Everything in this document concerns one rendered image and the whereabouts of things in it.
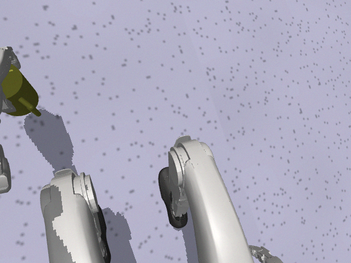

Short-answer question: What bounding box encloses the left robot foot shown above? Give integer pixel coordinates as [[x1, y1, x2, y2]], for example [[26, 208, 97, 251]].
[[97, 205, 111, 263]]

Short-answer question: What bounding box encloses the right robot hand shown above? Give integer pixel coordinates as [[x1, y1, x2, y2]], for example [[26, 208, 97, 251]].
[[249, 245, 283, 263]]

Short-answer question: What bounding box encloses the right robot foot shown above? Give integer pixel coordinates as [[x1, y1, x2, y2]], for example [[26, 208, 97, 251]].
[[158, 167, 188, 228]]

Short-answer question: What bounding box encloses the mug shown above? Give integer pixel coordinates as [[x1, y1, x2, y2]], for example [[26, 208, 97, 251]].
[[1, 64, 41, 117]]

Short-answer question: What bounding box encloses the left robot arm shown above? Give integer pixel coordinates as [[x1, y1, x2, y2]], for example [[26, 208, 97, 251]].
[[0, 84, 12, 194]]

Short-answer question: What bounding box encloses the left robot hand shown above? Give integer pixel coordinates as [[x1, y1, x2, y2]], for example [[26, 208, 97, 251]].
[[0, 47, 21, 113]]

